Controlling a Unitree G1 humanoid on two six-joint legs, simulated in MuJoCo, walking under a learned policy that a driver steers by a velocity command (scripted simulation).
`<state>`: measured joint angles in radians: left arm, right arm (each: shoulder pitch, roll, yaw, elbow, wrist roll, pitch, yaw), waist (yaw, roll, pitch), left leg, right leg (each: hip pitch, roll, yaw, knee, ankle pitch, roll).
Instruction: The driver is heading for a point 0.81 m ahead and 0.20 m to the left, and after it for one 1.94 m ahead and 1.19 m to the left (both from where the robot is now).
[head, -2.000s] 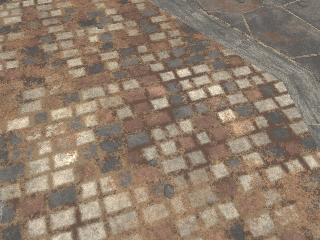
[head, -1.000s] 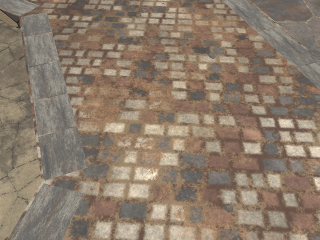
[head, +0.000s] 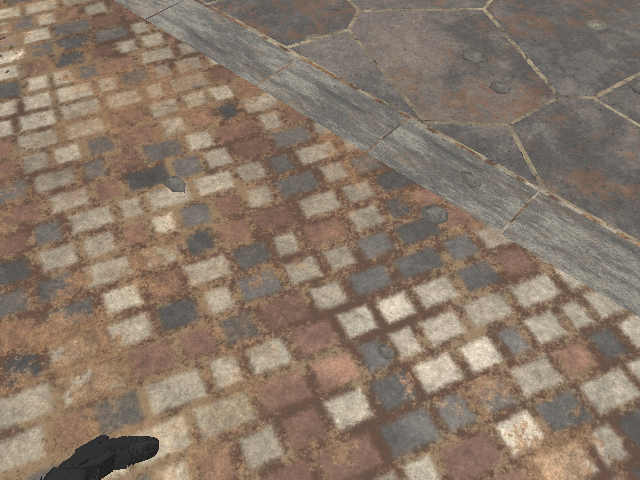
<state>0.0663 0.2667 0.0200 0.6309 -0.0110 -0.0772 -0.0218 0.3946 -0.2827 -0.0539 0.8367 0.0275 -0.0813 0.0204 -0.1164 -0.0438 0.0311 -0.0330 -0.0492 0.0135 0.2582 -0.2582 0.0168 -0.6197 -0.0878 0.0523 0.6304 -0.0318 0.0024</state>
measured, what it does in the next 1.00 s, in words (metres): walks ahead, turning left: right foot, then left foot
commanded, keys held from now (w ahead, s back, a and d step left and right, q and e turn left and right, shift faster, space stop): w+q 0.84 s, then w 0.04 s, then w+e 0.12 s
